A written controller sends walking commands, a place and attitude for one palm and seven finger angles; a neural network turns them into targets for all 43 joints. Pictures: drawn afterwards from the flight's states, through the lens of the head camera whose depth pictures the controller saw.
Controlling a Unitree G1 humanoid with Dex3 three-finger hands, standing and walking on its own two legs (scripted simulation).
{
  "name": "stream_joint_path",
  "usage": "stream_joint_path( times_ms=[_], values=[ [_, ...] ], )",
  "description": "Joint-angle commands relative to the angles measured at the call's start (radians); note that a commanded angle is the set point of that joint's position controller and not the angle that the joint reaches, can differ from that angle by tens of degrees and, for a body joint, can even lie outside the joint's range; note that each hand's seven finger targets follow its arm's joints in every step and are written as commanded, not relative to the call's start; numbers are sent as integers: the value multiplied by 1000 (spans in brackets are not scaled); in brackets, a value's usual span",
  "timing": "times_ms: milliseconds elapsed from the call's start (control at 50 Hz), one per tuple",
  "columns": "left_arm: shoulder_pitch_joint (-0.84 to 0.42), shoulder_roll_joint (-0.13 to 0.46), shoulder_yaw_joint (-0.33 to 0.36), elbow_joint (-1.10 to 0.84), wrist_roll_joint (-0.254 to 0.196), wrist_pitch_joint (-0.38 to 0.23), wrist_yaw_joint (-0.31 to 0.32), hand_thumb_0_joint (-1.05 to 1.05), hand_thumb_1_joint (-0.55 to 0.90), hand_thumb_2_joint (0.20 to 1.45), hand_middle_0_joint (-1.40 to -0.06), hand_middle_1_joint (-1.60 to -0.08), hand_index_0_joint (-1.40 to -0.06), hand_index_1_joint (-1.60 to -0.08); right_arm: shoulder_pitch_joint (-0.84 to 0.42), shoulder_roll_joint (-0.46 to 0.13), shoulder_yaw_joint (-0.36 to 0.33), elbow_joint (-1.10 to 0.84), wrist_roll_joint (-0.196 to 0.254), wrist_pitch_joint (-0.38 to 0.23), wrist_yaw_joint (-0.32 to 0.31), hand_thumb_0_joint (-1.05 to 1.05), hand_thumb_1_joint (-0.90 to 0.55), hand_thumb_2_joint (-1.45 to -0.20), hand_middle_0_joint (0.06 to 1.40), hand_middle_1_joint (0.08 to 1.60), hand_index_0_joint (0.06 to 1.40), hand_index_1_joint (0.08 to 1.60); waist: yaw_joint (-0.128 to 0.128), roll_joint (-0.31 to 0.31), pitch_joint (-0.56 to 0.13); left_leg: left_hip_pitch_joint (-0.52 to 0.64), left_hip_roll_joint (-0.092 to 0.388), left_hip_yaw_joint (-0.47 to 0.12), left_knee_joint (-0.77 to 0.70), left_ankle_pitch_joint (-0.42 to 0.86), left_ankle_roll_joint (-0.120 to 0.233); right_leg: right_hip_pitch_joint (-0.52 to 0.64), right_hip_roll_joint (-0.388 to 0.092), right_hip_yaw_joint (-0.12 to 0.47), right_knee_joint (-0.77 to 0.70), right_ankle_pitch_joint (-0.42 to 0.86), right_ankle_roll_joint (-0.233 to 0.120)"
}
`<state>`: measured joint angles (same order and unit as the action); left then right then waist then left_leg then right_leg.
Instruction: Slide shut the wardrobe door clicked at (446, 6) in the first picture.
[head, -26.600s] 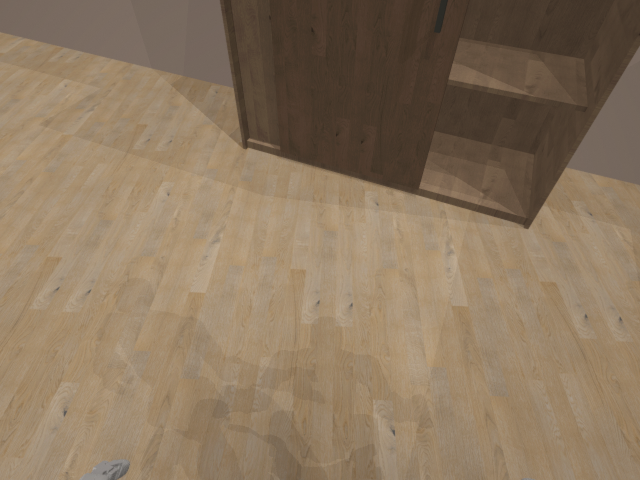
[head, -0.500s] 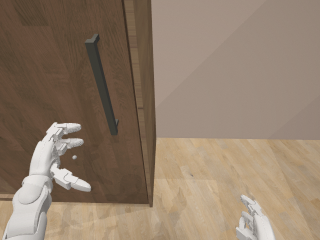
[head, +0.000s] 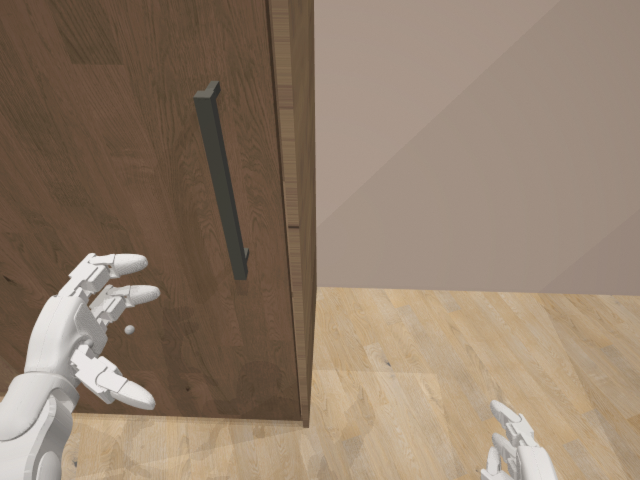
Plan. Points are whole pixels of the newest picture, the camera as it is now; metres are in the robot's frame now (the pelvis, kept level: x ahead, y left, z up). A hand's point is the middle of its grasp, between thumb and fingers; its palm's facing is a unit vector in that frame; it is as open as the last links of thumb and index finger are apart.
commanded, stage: draw the hand back to the body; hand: left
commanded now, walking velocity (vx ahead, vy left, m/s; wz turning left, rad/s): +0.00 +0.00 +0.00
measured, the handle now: (229, 193) +0.45 +0.18 +0.15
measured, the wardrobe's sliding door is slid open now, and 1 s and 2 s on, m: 0.00 0.00 0.00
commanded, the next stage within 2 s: step back with the hand held close in 1.14 s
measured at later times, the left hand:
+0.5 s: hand (68, 331) +0.20 +0.28 +0.16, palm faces +0.44 -0.84 -0.32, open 11.4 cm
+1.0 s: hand (58, 339) +0.19 +0.27 +0.17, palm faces +0.46 -0.81 -0.35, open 7.6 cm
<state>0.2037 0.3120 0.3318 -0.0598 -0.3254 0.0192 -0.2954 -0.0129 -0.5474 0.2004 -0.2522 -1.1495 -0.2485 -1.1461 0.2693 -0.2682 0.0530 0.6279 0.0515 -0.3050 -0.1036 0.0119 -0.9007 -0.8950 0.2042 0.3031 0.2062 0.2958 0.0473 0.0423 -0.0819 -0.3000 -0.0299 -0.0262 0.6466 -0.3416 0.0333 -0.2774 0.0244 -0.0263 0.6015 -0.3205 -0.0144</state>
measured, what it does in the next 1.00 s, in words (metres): stands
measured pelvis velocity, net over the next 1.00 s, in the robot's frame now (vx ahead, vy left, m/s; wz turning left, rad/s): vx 0.00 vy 0.00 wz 0.00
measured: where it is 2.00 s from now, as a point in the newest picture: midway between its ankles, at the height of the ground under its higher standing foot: outside the picture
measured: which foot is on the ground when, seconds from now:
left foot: down 0.00-1.00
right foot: down 0.00-1.00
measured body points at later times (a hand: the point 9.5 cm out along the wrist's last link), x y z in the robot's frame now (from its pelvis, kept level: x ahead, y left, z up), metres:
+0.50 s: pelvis +0.00 +0.01 +0.01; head -0.03 +0.00 +0.46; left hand +0.18 +0.32 +0.17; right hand +0.19 -0.20 -0.07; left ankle +0.00 +0.10 -0.73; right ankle +0.00 -0.11 -0.73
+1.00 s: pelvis +0.00 +0.00 +0.02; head -0.03 -0.01 +0.46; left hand +0.16 +0.31 +0.19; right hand +0.20 -0.21 -0.06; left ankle +0.00 +0.10 -0.73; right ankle +0.00 -0.11 -0.73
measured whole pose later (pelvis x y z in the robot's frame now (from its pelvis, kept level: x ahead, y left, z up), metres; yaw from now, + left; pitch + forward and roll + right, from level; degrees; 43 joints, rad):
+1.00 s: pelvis +0.00 +0.00 +0.02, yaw +0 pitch -5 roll -1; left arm 0.44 0.34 0.33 -0.36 -0.08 -0.07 0.09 0.01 0.85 0.88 -0.21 -0.32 -0.21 -0.32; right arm 0.19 -0.23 0.03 0.66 0.00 -0.13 -0.07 0.01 -0.90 -0.89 0.20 0.30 0.21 0.30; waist 0.08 0.06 0.00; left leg -0.10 -0.04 -0.02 0.45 -0.26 0.04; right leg -0.08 0.01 -0.02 0.42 -0.24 -0.01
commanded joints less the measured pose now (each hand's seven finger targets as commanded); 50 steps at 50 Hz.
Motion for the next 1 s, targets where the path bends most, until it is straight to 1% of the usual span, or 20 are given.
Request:
stream_joint_path(
  times_ms=[0,40,60,80,100,120,160,200,260,360,400,460,520,560,620,740,800,820,920,980],
  values=[
    [-196,237,109,-294,-15,-66,14,0,-441,252,-246,-1086,-246,-1086,-137,-107,-41,-154,3,-64,-9,0,-900,-900,200,300,200,300,5,47,-99,76,36,-38,-121,220,-11,1,-10,-12,-92,190,-12],
    [-178,227,111,-280,-25,-47,3,0,-369,287,-244,-1044,-244,-1044,-146,-106,-37,-148,6,-63,-13,0,-900,-900,200,300,200,300,7,37,-76,69,37,-42,-130,196,-14,0,-9,-14,-103,168,-12],
    [-226,330,127,-396,124,-96,167,0,-332,305,-242,-1023,-242,-1023,-173,-101,-50,-148,-30,-43,-2,0,-900,-900,200,300,200,300,31,43,-10,44,30,-47,-149,167,-5,8,-24,38,-160,133,-20],
    [-161,266,95,-369,141,-103,236,0,-296,322,-241,-1001,-241,-1001,-165,-95,-47,-137,-35,-34,4,0,-900,-900,200,300,200,300,16,28,35,34,40,-54,-168,117,-13,-6,-29,26,-166,91,-23],
    [-88,193,45,-330,147,-95,262,0,-260,340,-240,-980,-240,-980,-173,-95,-44,-143,-35,-22,7,0,-900,-900,200,300,200,300,8,-7,63,28,42,-55,-173,107,-12,-10,-31,19,-161,93,-22],
    [-43,172,25,-327,165,-97,286,0,-224,357,-239,-959,-239,-959,-169,-89,-47,-140,-33,-2,12,0,-900,-900,200,300,200,300,9,-7,54,44,48,-53,-177,110,-10,7,-34,19,-162,95,-21],
    [-16,177,19,-381,188,-112,322,0,-151,393,-236,-916,-236,-916,-172,-85,-48,-143,-33,24,19,0,-900,-900,200,300,200,300,11,51,7,83,49,-48,-189,125,-13,42,-39,21,-164,110,-23],
    [-14,192,21,-423,205,-127,347,0,-79,428,-234,-874,-234,-874,-175,-83,-50,-145,-36,37,22,0,-900,-900,200,300,200,300,11,60,-26,106,50,-44,-201,139,-14,72,-41,22,-170,122,-22],
    [-16,214,40,-439,222,-138,378,0,30,480,-230,-810,-230,-810,-185,-80,-52,-144,-39,54,17,0,-900,-900,200,300,200,300,11,-5,-32,120,51,-44,-221,144,-12,94,-38,18,-183,122,-20],
    [-19,224,55,-464,241,-148,401,0,211,567,-224,-704,-224,-704,-200,-72,-50,-131,-43,71,13,0,-900,-900,200,300,200,300,17,46,1,143,51,-48,-250,197,-22,119,-38,13,-197,151,-25],
    [-11,219,53,-466,243,-148,402,0,284,603,-221,-661,-221,-661,-206,-71,-50,-129,-46,75,14,0,-900,-900,200,300,200,300,17,31,21,146,54,-52,-261,207,-26,125,-37,8,-204,156,-25],
    [54,213,67,-461,242,-151,401,0,393,655,-218,-598,-218,-598,-205,-70,-55,-127,-48,84,21,0,-900,-900,200,300,200,300,27,21,5,164,55,-42,-259,275,-29,151,-37,7,-206,204,-25],
    [79,207,66,-497,243,-157,396,0,501,707,-214,-534,-214,-534,-206,-68,-58,-131,-48,92,30,0,-900,-900,200,300,200,300,29,52,5,174,59,-43,-267,315,-42,164,-38,6,-208,221,-25],
    [110,212,79,-504,243,-158,396,0,574,743,-211,-491,-211,-491,-205,-67,-60,-133,-49,97,34,0,-900,-900,200,300,200,300,31,42,9,180,60,-38,-264,350,-43,168,-37,5,-210,246,-24],
    [124,226,103,-513,240,-158,395,0,682,795,-207,-427,-207,-427,-208,-66,-64,-136,-48,108,34,0,-900,-900,200,300,200,300,32,6,18,174,60,-32,-269,332,-40,173,-34,6,-220,243,-22],
    [138,238,131,-546,237,-167,396,0,900,900,-200,-300,-200,-300,-214,-59,-66,-140,-47,119,30,0,-900,-900,200,300,200,300,34,31,28,175,55,-25,-273,299,-34,174,-34,11,-235,228,-23],
    [123,214,101,-529,239,-161,395,0,900,900,-200,-300,-200,-300,-214,-62,-65,-136,-47,120,29,0,-900,-900,200,300,200,300,26,53,52,180,52,-19,-276,271,-29,157,-35,16,-248,208,-20],
    [125,213,101,-515,239,-158,396,0,900,900,-200,-300,-200,-300,-214,-62,-65,-135,-48,121,28,0,-900,-900,200,300,200,300,26,27,65,172,51,-24,-280,253,-26,151,-34,12,-251,193,-19],
    [118,225,107,-514,239,-160,399,0,900,900,-200,-300,-200,-300,-220,-62,-68,-136,-49,124,21,0,-900,-900,200,300,200,300,30,-7,47,184,45,-15,-276,239,-13,158,-36,19,-265,185,-16],
    [116,242,119,-529,240,-161,400,0,900,900,-200,-300,-200,-300,-219,-61,-68,-135,-51,122,18,0,-900,-900,200,300,200,300,33,7,25,193,41,-11,-271,250,-13,174,-38,24,-268,197,-16]
  ],
)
